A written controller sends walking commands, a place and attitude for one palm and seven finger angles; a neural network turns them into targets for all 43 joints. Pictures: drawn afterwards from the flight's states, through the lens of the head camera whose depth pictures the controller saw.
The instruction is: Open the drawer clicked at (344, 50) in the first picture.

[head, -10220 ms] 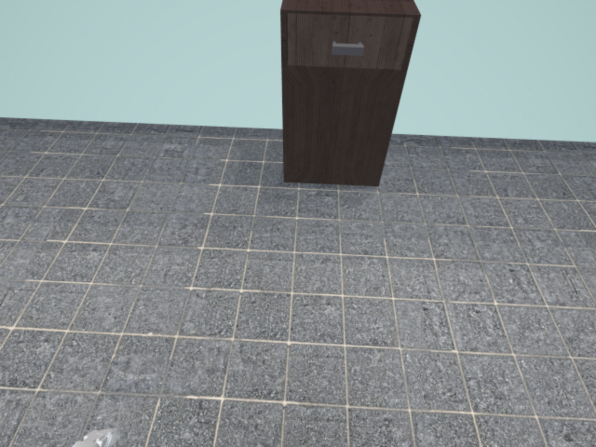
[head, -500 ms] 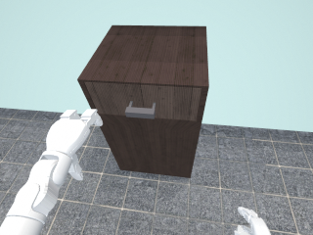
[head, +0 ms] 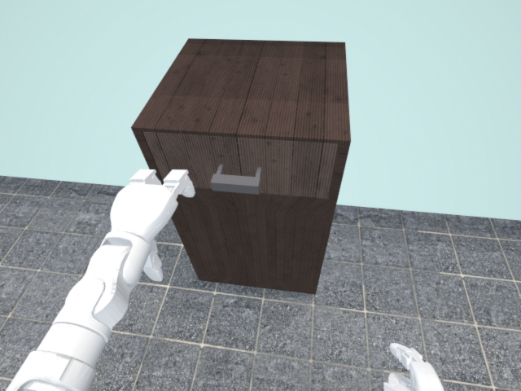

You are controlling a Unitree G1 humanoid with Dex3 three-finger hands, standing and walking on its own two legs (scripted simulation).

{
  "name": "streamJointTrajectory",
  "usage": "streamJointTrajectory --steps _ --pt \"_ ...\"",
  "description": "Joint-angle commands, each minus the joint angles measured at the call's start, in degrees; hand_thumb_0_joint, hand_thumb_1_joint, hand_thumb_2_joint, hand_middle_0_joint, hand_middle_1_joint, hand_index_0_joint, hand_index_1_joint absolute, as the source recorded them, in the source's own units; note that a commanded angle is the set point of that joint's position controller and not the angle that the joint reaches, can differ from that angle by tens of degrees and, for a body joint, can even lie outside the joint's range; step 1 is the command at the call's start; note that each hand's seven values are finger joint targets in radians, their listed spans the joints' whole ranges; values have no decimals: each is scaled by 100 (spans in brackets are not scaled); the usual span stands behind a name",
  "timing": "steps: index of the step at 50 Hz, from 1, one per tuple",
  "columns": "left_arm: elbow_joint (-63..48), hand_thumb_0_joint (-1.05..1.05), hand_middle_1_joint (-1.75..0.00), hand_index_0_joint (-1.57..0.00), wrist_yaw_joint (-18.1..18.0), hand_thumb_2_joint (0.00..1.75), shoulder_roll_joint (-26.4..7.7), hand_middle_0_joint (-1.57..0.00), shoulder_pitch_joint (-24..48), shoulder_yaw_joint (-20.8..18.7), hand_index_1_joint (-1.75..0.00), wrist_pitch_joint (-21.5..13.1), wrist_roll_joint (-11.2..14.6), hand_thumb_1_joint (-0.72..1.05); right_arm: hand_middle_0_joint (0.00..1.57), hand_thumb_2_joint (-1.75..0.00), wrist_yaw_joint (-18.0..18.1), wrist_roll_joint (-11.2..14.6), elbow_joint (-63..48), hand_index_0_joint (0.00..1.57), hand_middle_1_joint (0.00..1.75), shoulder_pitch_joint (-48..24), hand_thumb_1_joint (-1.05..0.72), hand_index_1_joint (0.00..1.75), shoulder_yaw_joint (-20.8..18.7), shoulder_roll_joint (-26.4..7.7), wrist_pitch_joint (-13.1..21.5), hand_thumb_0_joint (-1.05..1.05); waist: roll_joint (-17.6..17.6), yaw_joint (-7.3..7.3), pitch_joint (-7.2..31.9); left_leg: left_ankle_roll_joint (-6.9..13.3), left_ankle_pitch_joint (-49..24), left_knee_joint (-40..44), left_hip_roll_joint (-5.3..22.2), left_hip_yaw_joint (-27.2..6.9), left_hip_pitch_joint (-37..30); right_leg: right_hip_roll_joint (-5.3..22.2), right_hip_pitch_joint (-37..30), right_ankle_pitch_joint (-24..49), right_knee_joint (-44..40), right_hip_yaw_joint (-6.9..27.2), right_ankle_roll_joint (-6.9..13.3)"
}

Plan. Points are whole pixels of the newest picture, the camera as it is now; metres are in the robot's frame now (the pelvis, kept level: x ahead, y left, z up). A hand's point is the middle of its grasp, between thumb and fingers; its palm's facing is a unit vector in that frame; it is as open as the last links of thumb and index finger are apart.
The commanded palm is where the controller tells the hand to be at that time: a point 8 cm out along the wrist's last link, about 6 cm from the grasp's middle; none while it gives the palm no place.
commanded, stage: move the hooked fingers above the handle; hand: left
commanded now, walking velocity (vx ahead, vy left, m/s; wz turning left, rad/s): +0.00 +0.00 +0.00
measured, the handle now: (237, 176) +0.57 +0.12 -0.06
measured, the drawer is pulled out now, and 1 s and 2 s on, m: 0.00 0.00 0.00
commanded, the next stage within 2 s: lower the fingers behind the handle in 1.92 s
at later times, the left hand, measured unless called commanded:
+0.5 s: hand (200, 199) +0.42 +0.16 +0.03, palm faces -0.01 -0.06 -1.00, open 13.8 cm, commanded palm +0.40 +0.17 +0.09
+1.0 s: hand (222, 182) +0.48 +0.13 +0.01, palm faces -0.04 -0.03 -1.00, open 13.8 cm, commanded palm +0.47 +0.14 +0.06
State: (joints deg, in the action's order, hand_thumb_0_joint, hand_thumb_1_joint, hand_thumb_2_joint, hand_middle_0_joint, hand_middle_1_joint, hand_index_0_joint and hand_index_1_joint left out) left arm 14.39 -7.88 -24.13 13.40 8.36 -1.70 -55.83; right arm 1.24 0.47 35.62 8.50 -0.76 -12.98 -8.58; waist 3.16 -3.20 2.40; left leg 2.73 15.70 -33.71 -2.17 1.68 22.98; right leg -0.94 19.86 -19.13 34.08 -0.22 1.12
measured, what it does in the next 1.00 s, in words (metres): stands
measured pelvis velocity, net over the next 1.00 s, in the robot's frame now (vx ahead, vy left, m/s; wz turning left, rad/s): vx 0.01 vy -0.02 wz -0.01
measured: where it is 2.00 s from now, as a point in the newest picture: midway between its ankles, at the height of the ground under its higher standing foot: outside the picture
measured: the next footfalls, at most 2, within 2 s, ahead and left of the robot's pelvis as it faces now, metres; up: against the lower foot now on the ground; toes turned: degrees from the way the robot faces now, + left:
none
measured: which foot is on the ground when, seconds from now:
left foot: down 0.00-1.00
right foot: down 0.00-1.00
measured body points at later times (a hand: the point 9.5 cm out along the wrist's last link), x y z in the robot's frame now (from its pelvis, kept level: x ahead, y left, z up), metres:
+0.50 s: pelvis +0.01 -0.01 -0.01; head +0.06 -0.04 +0.44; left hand +0.42 +0.16 +0.09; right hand +0.10 -0.28 -0.14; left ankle +0.01 +0.09 -0.73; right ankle -0.02 -0.11 -0.73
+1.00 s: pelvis +0.01 -0.02 -0.02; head +0.09 -0.03 +0.43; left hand +0.48 +0.13 +0.07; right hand +0.06 -0.29 -0.15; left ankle +0.01 +0.09 -0.73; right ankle -0.02 -0.11 -0.73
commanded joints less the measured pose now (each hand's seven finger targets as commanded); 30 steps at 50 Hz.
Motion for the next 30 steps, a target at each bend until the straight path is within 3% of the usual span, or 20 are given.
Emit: streamJointTrajectory --steps 1,4,6,10,11,15,17,18,21,22,25,27,29,30 --pt "-636 0 -120 -30 -418 30 -941 -30 2388 -569 -120 126 -141 -50 20 -90 27 9 -651 20 30 -266 -90 30 -261 -711 135 0 -165 128 1617 -103 -1383 297 110 -220 -1116 -128 142 1162 -329 0 172" --pt "-304 0 -120 -30 -460 30 -1174 -30 2446 -815 -120 234 -184 -50 20 -90 41 14 -661 20 30 -176 -90 30 -294 -758 103 0 -324 77 1864 -80 -1536 229 103 -206 -1055 -150 -36 1362 -286 35 175" --pt "-109 0 -120 -30 -446 30 -883 -30 2631 -515 -120 272 -173 -50 20 -90 53 37 -664 20 30 -143 -90 30 -293 -733 93 0 -267 167 1746 -59 -1506 193 98 -153 -985 -116 63 1413 -279 40 163" --pt "94 0 -120 -30 -430 30 -792 -30 2973 -388 -120 225 -207 -50 20 -90 54 38 -661 20 30 24 -90 30 -351 -766 85 0 -256 242 1867 -43 -1603 94 104 -162 -1000 -134 164 1490 -211 56 172" --pt "83 0 -120 -30 -434 30 -630 -30 3092 -248 -120 187 -189 -50 20 -90 46 28 -650 20 30 82 -90 30 -366 -759 94 0 -244 286 1919 -33 -1682 50 95 -162 -1026 -127 192 1590 -195 53 167" --pt "334 0 -120 -30 -548 30 -856 -30 3121 -521 -120 71 -230 -50 20 -90 43 16 -580 20 30 256 -90 30 -425 -793 69 0 -398 265 2111 -26 -1880 -60 81 -133 -900 -139 90 1882 -99 99 159" --pt "584 0 -120 -30 -647 30 -663 -30 3241 -393 -120 80 -260 -50 20 -90 30 29 -529 20 30 318 -90 30 -437 -774 58 0 -402 330 1992 -21 -1785 -91 71 -102 -788 -135 206 1858 -87 79 152" --pt "706 0 -120 -30 -708 30 -782 -30 3396 -481 -120 82 -305 -50 20 -90 26 32 -490 20 30 350 -90 30 -442 -787 48 0 -348 332 1966 -30 -1770 -99 69 -96 -735 -141 247 1855 -64 95 163" --pt "937 0 -120 -30 -878 30 -933 -30 3633 -631 -120 116 -378 -50 20 -90 26 26 -420 20 30 448 -90 30 -478 -796 43 0 -368 338 2212 -13 -1857 -167 56 -59 -683 -144 146 2019 -12 119 158" --pt "1055 0 -120 -30 -903 30 -761 -30 3664 -474 -120 148 -371 -50 20 -90 25 26 -426 20 30 464 -90 30 -474 -791 37 0 -321 378 2239 -8 -1814 -197 29 -46 -656 -141 151 2044 -6 131 150" --pt "1305 0 -120 -30 -978 30 -969 -30 3886 -649 -120 170 -409 -50 20 -90 33 18 -354 20 30 560 -90 30 -506 -815 39 0 -438 407 2413 14 -1943 -260 13 4 -558 -126 -27 2408 26 191 125" --pt "1485 0 -120 -30 -986 30 -691 -30 3950 -417 -120 186 -402 -50 20 -90 19 22 -336 20 30 592 -90 30 -519 -793 38 0 -346 481 2372 10 -1979 -290 7 24 -546 -126 68 2490 34 178 119" --pt "1714 0 -120 -30 -963 30 -649 -30 4165 -387 -120 188 -413 -50 20 -90 3 29 -275 20 30 660 -90 30 -536 -804 34 0 -515 566 2313 23 -1935 -311 11 15 -483 -137 111 2510 4 178 108" --pt "1742 0 -120 -30 -960 30 -593 -30 4228 -317 -120 169 -413 -50 20 -90 4 23 -275 20 30 694 -90 30 -552 -813 34 0 -395 584 2361 25 -1949 -332 9 29 -535 -128 161 2520 28 186 106"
